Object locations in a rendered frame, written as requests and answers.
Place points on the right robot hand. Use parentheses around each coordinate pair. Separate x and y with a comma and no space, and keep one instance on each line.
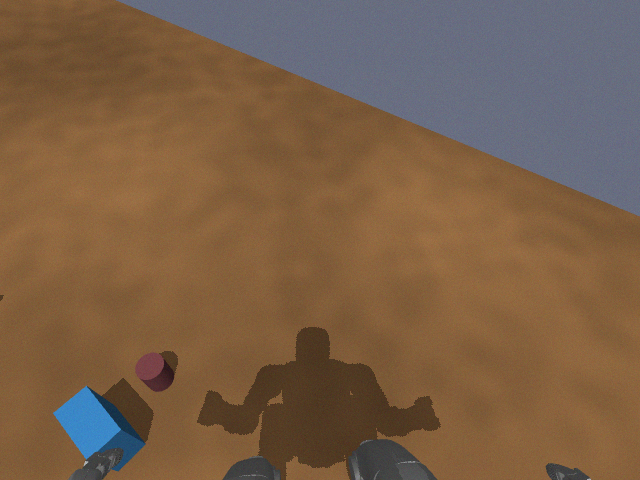
(559,472)

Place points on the left robot hand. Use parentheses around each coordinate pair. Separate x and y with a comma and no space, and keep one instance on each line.
(98,465)

